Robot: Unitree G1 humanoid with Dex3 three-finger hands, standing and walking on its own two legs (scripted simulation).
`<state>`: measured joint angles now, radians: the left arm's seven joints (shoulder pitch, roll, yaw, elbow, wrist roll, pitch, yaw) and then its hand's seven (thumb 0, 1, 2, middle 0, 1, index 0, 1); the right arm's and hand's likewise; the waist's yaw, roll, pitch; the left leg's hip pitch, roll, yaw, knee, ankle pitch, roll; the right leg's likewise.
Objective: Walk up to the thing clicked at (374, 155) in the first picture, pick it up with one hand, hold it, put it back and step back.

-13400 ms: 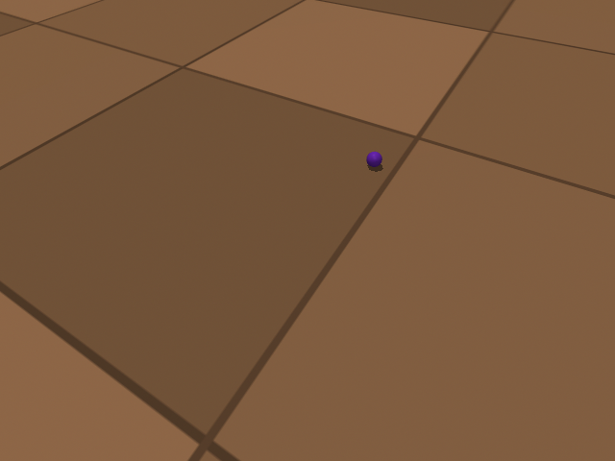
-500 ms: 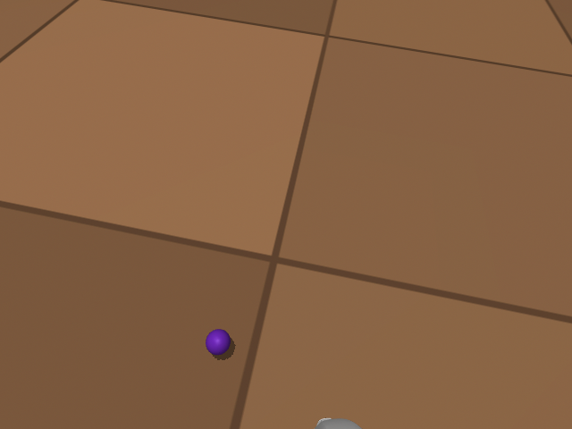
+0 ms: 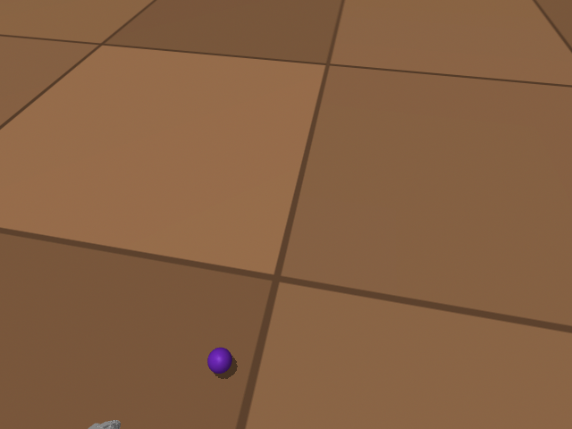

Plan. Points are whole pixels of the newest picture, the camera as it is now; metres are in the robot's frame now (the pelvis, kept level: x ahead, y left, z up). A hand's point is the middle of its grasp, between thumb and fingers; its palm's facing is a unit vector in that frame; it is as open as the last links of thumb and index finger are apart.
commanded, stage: walk up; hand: left
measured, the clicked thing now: (219, 360) +0.46 +0.23 -0.73
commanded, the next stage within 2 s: stand in 1.18 s
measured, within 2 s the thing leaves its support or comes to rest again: neither
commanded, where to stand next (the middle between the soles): +0.08 -0.01 m, yaw +0 degrees
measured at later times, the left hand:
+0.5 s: hand out of the picture +0.10 +0.26 -0.14, palm faces +0.03 -0.94 -0.34, open 7.4 cm
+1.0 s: hand out of the picture +0.10 +0.26 -0.14, palm faces -0.01 -0.95 -0.31, open 7.4 cm
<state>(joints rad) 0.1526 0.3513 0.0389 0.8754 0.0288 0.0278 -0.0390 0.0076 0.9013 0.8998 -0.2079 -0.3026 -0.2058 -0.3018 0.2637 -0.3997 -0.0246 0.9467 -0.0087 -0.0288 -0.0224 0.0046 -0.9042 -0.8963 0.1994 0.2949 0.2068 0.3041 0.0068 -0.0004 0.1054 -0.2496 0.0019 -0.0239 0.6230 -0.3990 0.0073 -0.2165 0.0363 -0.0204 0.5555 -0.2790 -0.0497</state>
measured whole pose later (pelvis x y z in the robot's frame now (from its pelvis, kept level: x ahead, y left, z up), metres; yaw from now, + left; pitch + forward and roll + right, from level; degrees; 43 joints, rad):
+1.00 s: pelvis +0.02 +0.01 +0.02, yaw +0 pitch -2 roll +0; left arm 0.09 0.34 0.03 1.11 0.01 0.01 -0.02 0.01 0.90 0.90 -0.21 -0.30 -0.20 -0.30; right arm 0.13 -0.35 0.01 1.11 -0.01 -0.03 -0.01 0.01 -0.90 -0.90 0.20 0.29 0.21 0.30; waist 0.00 -0.01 0.07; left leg -0.12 0.00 -0.01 0.32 -0.17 0.00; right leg -0.10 0.02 -0.02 0.31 -0.17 -0.02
